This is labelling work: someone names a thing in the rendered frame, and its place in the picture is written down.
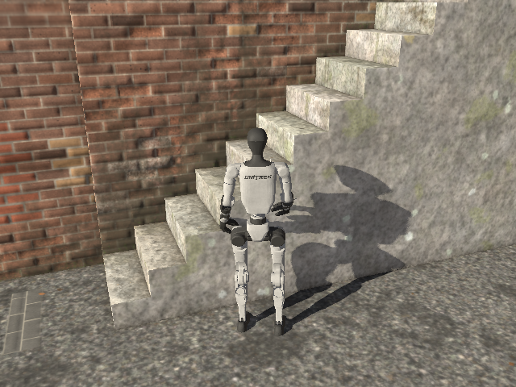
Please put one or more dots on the robot right forearm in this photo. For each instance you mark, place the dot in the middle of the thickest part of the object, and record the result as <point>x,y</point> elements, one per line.
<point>286,206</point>

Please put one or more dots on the robot left hand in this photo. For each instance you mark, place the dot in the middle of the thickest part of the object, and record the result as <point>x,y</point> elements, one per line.
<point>229,222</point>

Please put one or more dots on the robot left forearm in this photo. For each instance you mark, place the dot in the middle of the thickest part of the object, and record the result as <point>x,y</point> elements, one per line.
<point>224,212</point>

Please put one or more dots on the robot right hand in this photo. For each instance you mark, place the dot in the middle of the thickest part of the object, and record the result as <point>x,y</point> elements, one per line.
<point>278,206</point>

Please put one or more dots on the robot left upper arm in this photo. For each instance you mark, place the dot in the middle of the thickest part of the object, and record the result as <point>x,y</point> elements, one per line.
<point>232,171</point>

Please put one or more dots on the robot torso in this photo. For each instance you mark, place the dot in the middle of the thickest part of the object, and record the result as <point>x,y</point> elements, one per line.
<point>258,188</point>

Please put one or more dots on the robot right thigh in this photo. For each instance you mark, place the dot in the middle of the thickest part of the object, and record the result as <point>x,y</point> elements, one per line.
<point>277,245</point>

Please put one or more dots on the robot right upper arm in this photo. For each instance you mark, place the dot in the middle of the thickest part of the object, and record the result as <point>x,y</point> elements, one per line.
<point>285,181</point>

